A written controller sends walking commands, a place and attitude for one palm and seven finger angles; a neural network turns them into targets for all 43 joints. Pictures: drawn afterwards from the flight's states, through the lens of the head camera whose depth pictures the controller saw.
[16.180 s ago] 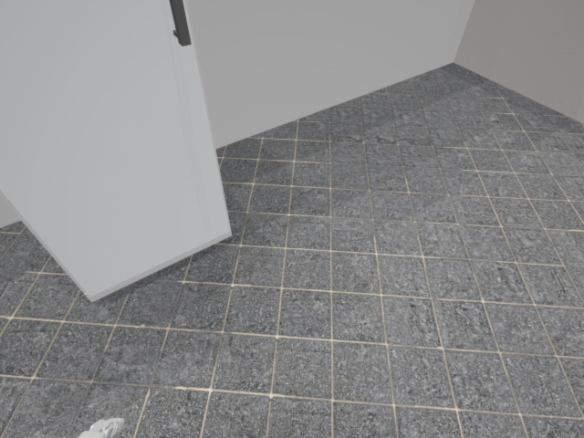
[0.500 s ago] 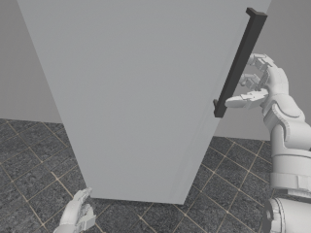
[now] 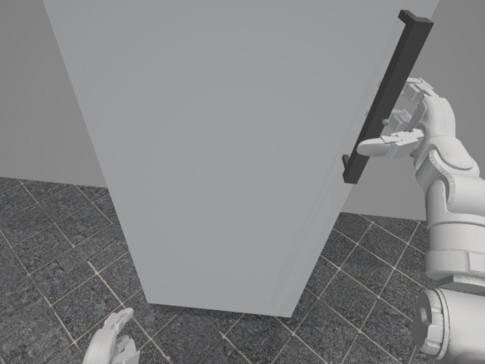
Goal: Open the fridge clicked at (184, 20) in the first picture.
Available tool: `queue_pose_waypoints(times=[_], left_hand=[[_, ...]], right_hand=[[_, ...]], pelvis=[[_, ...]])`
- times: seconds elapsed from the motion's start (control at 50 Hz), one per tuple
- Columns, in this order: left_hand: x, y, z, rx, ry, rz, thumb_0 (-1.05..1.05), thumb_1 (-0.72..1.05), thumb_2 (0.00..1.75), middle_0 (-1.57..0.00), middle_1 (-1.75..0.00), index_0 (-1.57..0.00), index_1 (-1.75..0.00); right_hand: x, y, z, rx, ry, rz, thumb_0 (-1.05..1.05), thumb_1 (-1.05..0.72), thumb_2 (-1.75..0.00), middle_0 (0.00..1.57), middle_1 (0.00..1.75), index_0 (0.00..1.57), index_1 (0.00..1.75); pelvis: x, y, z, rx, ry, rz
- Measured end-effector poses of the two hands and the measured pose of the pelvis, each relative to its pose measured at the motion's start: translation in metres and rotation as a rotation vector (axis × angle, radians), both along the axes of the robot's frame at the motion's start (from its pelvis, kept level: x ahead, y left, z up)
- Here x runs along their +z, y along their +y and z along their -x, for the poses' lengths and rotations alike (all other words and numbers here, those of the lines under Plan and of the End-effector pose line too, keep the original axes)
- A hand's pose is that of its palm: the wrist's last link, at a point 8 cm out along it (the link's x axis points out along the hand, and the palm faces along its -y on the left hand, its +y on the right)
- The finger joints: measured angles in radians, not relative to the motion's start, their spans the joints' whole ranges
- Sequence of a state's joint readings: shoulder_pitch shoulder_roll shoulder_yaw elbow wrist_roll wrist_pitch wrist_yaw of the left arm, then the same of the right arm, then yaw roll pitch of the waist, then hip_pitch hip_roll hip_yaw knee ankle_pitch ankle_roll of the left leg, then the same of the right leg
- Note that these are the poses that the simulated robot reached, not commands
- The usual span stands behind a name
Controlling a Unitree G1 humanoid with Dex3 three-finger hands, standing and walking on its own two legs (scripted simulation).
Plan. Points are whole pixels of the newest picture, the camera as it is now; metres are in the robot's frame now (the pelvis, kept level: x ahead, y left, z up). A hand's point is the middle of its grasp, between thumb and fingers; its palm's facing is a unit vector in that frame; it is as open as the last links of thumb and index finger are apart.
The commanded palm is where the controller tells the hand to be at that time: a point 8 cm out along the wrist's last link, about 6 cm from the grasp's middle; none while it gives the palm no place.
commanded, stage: slide the fingers in behind the handle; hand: right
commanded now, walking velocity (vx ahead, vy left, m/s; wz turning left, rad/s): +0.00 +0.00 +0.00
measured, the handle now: (374, 108) +0.46 -0.16 +0.25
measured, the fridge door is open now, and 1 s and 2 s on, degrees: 0 0 0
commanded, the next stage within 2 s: grip the handle and tug to test in 1.90 s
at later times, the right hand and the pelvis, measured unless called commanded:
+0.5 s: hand (391, 128) +0.40 -0.17 +0.25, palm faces +0.03 +1.00 -0.01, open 14.0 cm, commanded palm +0.37 -0.22 +0.25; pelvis +0.00 +0.00 +0.00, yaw +1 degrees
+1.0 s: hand (372, 125) +0.41 -0.15 +0.25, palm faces +0.03 +1.00 -0.01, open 14.0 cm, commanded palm +0.38 -0.20 +0.25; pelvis +0.01 -0.01 +0.00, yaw +0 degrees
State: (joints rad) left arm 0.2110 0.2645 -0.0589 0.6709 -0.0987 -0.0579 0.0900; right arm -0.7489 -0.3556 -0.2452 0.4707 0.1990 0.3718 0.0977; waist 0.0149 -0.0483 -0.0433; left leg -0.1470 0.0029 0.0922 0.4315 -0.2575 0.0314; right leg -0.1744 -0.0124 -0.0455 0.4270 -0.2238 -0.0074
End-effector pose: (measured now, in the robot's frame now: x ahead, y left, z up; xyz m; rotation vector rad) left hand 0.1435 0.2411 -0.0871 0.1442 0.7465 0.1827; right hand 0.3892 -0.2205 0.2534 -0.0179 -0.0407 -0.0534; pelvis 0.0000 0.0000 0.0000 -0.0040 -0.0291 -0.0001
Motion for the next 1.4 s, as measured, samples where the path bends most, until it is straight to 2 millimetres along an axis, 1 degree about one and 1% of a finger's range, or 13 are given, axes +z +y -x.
queue_pose_waypoints(times=[0.04, 0.16, 0.26, 0.34, 0.44, 0.58, 0.68, 0.78, 0.92, 1.02, 1.16, 1.26, 1.4], left_hand=[[-0.001, 0.001, 0.003, 0.006, 0.005, -0.002, 0.02, 0.9, 0.9, -0.2, -0.3, -0.2, -0.3], [-0.004, 0.004, 0.015, 0.019, 0.026, -0.003, 0.02, 0.9, 0.9, -0.2, -0.3, -0.2, -0.3], [-0.005, 0.005, 0.02, 0.029, 0.032, -0.001, 0.02, 0.9, 0.9, -0.2, -0.3, -0.2, -0.3], [-0.004, 0.004, 0.019, 0.03, 0.024, 0.003, 0.02, 0.9, 0.9, -0.2, -0.3, -0.2, -0.3], [0.0, -0.001, 0.009, 0.016, 0.001, 0.007, 0.02, 0.9, 0.9, -0.2, -0.3, -0.2, -0.3], [0.008, -0.011, -0.016, -0.027, -0.047, 0.011, 0.02, 0.9, 0.9, -0.2, -0.3, -0.2, -0.3], [0.013, -0.019, -0.032, -0.056, -0.074, 0.013, 0.02, 0.9, 0.9, -0.2, -0.3, -0.2, -0.3], [0.016, -0.024, -0.039, -0.068, -0.084, 0.021, 0.02, 0.9, 0.9, -0.2, -0.3, -0.2, -0.3], [0.01, -0.026, -0.034, -0.062, -0.051, 0.031, 0.02, 0.9, 0.9, -0.2, -0.3, -0.2, -0.3], [0.005, -0.022, -0.024, -0.045, -0.015, 0.03, 0.02, 0.9, 0.9, -0.2, -0.3, -0.2, -0.3], [0.0, -0.016, -0.015, -0.029, 0.016, 0.02, 0.02, 0.9, 0.9, -0.2, -0.3, -0.2, -0.3], [0.0, -0.013, -0.016, -0.023, 0.012, 0.023, 0.02, 0.9, 0.9, -0.2, -0.3, -0.2, -0.3], [0.002, -0.013, -0.022, -0.036, -0.004, 0.024, 0.02, 0.9, 0.9, -0.2, -0.3, -0.2, -0.3]], right_hand=[[0.0, -0.002, -0.004, -0.001, 0.006, -0.002, -0.01, 0.5, -0.3, 0.32, 1.22, 0.3, 1.2], [0.0, -0.006, -0.007, 0.01, -0.006, 0.0, -0.01, 0.5, -0.3, 0.37, 1.25, 0.34, 1.23], [-0.003, -0.006, -0.006, 0.013, -0.024, -0.004, -0.01, 0.5, -0.3, 0.36, 1.24, 0.33, 1.22], [-0.004, -0.007, -0.002, 0.014, -0.033, 0.002, -0.01, 0.5, -0.3, 0.34, 1.22, 0.31, 1.21], [-0.005, -0.008, 0.005, 0.018, -0.044, -0.002, -0.01, 0.5, -0.3, 0.31, 1.21, 0.3, 1.21], [-0.004, -0.005, 0.016, 0.023, -0.049, -0.002, -0.01, 0.5, -0.3, 0.3, 1.2, 0.3, 1.2], [-0.004, 0.0, 0.015, 0.021, -0.029, -0.005, -0.01, 0.51, -0.3, 0.3, 1.2, 0.3, 1.2], [-0.003, 0.006, 0.01, 0.024, -0.026, -0.005, -0.01, 0.51, -0.3, 0.3, 1.2, 0.3, 1.2], [-0.002, 0.016, 0.005, 0.039, -0.028, -0.015, -0.01, 0.5, -0.3, 0.3, 1.2, 0.3, 1.2], [-0.007, 0.018, 0.002, 0.024, -0.012, -0.008, -0.01, 0.5, -0.3, 0.3, 1.2, 0.3, 1.2], [-0.004, 0.028, 0.003, 0.038, -0.033, -0.011, -0.01, 0.5, -0.3, 0.3, 1.2, 0.3, 1.2], [-0.003, 0.031, 0.003, 0.023, -0.026, -0.009, -0.01, 0.5, -0.3, 0.3, 1.2, 0.3, 1.2], [-0.003, 0.032, 0.005, 0.008, -0.023, -0.007, -0.01, 0.5, -0.3, 0.3, 1.2, 0.29, 1.2]], pelvis=[[0.0, 0.0, 0.0, 0.0, 0.004, 0.0], [0.0, 0.0, 0.0, 0.002, 0.01, -0.001], [0.0, -0.001, 0.0, 0.008, 0.009, -0.001], [0.0, -0.002, -0.001, 0.013, 0.006, 0.0], [0.0, -0.004, -0.003, 0.014, 0.002, -0.001], [0.0, -0.006, -0.005, 0.006, -0.003, -0.002], [0.0, -0.006, -0.005, -0.001, -0.002, -0.003], [0.0, -0.007, -0.006, -0.002, -0.001, -0.003], [0.0, -0.008, -0.008, 0.002, 0.002, -0.001], [0.0, -0.008, -0.009, 0.006, 0.003, -0.001], [0.0, -0.007, -0.01, 0.007, 0.002, -0.001], [0.0, -0.006, -0.01, 0.009, 0.001, 0.0], [0.0, -0.004, -0.009, 0.004, 0.0, 0.0]])
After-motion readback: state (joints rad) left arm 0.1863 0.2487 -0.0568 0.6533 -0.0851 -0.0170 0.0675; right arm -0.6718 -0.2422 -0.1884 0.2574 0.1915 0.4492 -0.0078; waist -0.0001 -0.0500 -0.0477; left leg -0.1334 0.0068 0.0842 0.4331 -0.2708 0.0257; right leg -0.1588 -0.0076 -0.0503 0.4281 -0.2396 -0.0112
